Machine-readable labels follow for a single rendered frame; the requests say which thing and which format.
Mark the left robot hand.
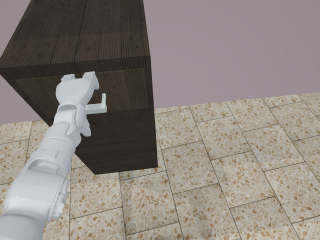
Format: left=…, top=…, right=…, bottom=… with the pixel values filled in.
left=55, top=71, right=99, bottom=137

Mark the robot left forearm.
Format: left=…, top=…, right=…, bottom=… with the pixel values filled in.
left=4, top=101, right=86, bottom=212

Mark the drawer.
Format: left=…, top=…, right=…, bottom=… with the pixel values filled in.
left=16, top=68, right=147, bottom=117

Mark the cabinet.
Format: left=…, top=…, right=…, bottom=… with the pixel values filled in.
left=0, top=0, right=158, bottom=175

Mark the left robot upper arm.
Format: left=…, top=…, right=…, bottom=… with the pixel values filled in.
left=0, top=169, right=70, bottom=240

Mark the handle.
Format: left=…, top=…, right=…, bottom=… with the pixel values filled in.
left=85, top=93, right=107, bottom=115

